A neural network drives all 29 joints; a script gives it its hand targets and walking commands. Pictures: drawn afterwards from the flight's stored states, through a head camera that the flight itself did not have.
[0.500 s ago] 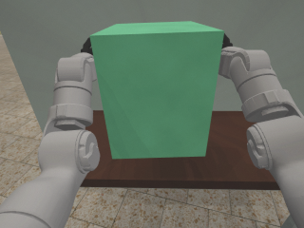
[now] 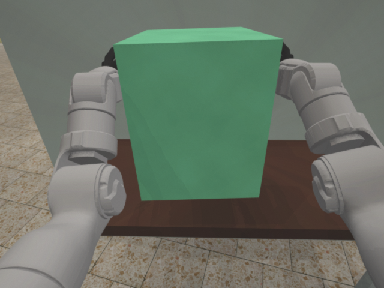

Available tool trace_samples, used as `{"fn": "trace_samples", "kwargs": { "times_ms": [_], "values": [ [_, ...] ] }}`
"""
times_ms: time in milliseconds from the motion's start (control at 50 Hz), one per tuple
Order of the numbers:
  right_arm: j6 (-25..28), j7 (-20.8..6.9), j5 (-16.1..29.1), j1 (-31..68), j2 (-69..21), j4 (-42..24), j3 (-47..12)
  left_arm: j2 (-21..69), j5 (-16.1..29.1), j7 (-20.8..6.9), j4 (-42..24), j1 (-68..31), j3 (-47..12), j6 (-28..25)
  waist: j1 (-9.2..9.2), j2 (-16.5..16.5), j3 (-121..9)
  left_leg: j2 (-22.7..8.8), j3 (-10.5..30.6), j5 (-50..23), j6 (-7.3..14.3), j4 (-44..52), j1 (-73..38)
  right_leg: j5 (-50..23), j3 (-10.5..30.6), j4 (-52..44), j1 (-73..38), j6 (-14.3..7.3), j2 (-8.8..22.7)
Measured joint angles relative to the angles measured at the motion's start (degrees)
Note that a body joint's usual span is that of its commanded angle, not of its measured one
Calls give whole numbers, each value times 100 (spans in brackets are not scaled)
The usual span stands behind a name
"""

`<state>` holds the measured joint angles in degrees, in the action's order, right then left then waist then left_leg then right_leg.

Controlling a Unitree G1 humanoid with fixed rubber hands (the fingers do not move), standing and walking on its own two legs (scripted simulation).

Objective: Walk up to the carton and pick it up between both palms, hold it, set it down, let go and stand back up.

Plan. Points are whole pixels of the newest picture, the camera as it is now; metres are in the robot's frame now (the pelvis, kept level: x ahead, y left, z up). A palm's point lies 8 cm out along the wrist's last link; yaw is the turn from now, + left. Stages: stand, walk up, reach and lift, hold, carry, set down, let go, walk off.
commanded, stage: hold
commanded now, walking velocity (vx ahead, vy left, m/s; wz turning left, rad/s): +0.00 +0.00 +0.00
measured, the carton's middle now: (196, 104) +0.40 -0.01 +0.27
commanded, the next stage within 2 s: none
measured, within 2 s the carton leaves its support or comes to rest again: neither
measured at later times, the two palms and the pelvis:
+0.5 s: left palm (112, 80) +0.37 +0.15 +0.34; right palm (281, 74) +0.35 -0.17 +0.35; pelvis +0.00 +0.00 +0.00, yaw +0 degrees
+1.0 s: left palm (112, 80) +0.37 +0.15 +0.34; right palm (281, 74) +0.35 -0.17 +0.35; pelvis +0.00 +0.00 +0.00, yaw +0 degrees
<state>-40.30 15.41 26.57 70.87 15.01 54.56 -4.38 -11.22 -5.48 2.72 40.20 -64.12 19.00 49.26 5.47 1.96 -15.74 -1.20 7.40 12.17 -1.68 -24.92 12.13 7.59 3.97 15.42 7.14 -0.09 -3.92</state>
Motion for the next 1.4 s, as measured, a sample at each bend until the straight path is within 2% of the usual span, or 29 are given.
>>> {"fn": "trace_samples", "kwargs": {
  "times_ms": [1400],
  "values": [
    [-17, -2, -3, -20, -1, -11, 2, 5, 8, 8, -2, 16, -12, -14, 3, 7, -10, 2, 4, 0, 2, -4, 4, 8, 4, -1, -9, 1, -1]
  ]
}}
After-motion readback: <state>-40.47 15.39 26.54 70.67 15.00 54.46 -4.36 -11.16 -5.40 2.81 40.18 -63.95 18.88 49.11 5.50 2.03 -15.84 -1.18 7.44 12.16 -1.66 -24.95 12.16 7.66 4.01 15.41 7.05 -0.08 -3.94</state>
